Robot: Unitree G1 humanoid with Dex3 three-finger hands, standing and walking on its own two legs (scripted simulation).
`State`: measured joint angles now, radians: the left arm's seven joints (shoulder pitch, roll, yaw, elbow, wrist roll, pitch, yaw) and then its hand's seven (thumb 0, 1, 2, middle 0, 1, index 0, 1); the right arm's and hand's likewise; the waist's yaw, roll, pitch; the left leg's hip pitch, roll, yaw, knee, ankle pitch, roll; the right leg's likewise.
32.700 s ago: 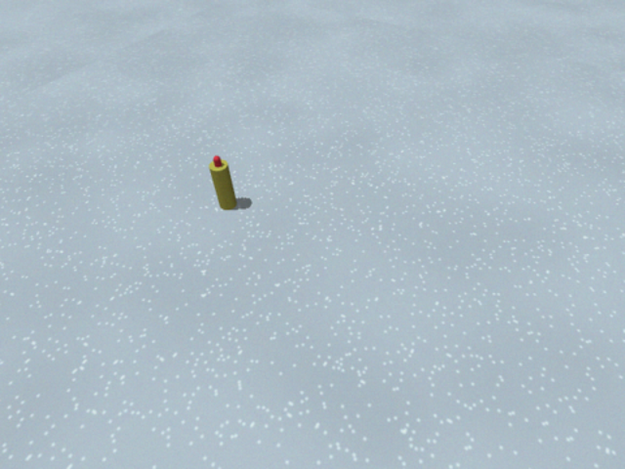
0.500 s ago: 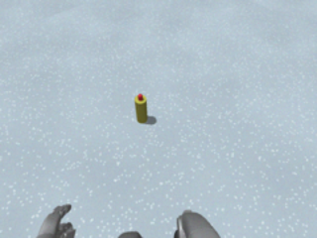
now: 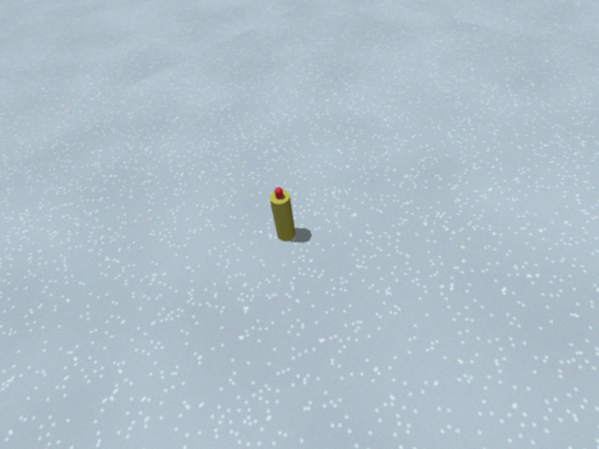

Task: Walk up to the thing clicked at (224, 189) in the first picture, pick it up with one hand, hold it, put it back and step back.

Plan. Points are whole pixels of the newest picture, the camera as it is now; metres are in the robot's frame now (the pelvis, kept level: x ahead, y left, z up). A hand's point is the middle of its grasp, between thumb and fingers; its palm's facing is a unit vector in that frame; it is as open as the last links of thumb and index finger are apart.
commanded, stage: step back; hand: left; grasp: from the side
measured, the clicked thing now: (282, 212) +1.07 +0.21 -0.62
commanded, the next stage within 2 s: stand in 0.78 s
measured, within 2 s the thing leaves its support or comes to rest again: neither
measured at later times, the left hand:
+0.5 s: hand out of the picture +0.09 +0.25 -0.13, palm faces +0.06 -0.92 -0.39, open 7.4 cm
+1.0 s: hand out of the picture +0.13 +0.28 -0.14, palm faces +0.05 -0.94 -0.33, open 7.4 cm
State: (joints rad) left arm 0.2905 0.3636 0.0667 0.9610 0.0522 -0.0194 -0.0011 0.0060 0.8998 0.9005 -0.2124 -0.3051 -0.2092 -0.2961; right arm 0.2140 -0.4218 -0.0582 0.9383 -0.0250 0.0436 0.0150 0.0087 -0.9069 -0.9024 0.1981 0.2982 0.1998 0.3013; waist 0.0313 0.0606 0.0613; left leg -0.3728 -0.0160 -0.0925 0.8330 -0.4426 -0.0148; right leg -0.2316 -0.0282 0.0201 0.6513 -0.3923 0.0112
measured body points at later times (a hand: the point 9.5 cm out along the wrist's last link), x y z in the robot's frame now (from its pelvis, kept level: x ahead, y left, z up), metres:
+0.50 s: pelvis +0.02 -0.02 +0.00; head +0.03 -0.04 +0.45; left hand +0.08 +0.30 -0.10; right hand +0.09 -0.33 -0.13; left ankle +0.01 +0.13 -0.69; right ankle +0.05 -0.12 -0.72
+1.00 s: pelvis +0.06 +0.02 +0.02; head +0.07 +0.03 +0.47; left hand +0.12 +0.33 -0.12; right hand +0.19 -0.26 -0.11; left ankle +0.04 +0.14 -0.72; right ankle +0.06 -0.12 -0.72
